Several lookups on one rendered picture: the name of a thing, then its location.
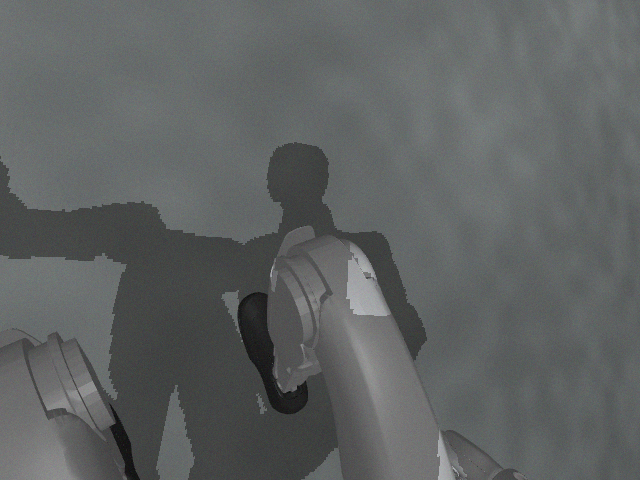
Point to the right robot hand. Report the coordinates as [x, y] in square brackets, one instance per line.
[468, 461]

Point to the right robot foot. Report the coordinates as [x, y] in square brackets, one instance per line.
[252, 321]

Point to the left robot foot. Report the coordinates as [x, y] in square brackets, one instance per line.
[124, 446]

